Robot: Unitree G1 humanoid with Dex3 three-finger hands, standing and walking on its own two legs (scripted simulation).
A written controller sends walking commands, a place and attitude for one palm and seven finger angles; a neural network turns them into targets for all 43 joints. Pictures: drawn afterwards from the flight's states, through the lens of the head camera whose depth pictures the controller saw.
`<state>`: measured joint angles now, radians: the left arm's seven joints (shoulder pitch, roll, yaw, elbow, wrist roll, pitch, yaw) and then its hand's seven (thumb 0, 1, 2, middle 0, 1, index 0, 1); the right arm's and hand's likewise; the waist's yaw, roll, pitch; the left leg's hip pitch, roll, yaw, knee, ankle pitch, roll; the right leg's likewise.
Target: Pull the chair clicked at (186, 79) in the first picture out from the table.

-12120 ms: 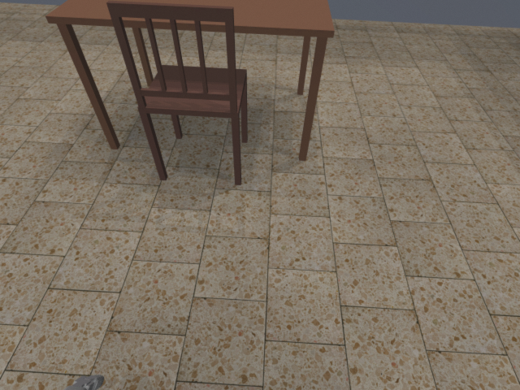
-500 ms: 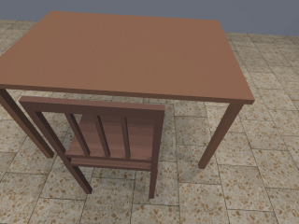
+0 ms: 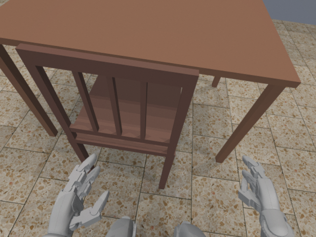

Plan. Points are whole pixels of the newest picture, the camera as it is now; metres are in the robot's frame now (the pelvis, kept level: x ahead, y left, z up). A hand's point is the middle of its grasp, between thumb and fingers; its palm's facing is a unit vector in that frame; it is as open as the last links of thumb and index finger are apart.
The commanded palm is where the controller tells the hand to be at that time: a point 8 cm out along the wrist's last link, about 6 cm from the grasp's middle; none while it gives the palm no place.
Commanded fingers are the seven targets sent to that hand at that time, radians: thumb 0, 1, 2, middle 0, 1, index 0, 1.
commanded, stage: raise the hand toward the chair's back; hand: left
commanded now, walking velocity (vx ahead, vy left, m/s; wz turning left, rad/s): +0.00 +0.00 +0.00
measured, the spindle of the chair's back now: (115, 109) +0.47 +0.17 +0.00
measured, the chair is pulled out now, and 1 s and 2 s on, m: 0.00 0.00 0.00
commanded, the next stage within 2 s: aim the fingers beside a spindle in 1.64 s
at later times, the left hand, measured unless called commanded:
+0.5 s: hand (83, 187) +0.21 +0.18 +0.04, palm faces -0.03 -1.00 -0.06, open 13.9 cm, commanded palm +0.19 +0.24 +0.04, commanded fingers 0.00 -0.24 0.41 -0.09 -0.12 -0.09 -0.12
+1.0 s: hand (72, 173) +0.24 +0.21 +0.05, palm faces -0.03 -1.00 -0.06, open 16.8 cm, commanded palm +0.22 +0.27 +0.06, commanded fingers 0.00 -0.50 0.30 -0.06 -0.08 -0.06 -0.08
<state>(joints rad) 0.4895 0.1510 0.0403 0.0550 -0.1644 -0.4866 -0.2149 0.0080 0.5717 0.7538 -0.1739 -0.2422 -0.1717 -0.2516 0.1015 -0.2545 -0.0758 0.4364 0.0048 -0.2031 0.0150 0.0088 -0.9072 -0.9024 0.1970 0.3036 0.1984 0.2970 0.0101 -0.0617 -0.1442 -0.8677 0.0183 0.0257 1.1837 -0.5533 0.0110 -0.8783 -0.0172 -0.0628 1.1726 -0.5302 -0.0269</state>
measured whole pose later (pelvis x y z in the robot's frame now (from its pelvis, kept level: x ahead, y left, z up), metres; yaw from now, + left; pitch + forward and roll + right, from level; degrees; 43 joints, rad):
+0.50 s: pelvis +0.00 +0.00 +0.00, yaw +1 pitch +17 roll -2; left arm 0.43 0.23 0.14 -0.04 -0.25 -0.42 -0.24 0.00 -0.01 0.51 -0.11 -0.15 -0.11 -0.16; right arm 0.26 -0.24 -0.02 0.56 0.03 -0.19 -0.06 0.01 -0.90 -0.90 0.20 0.30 0.20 0.30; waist -0.03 0.02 -0.14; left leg -0.94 0.02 -0.01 1.18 -0.53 0.01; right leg -0.93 -0.01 -0.09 1.14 -0.50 -0.03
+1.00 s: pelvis +0.01 +0.01 +0.01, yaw +1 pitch +16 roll -3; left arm 0.33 0.27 0.19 0.03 -0.27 -0.38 -0.31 -0.01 -0.47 0.31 -0.07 -0.08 -0.06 -0.09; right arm 0.20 -0.22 0.02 0.52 0.02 -0.19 -0.05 0.01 -0.90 -0.90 0.20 0.30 0.21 0.30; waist -0.01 0.02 -0.13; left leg -0.87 0.02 -0.02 1.13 -0.53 0.02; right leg -0.84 -0.01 -0.10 1.07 -0.50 -0.01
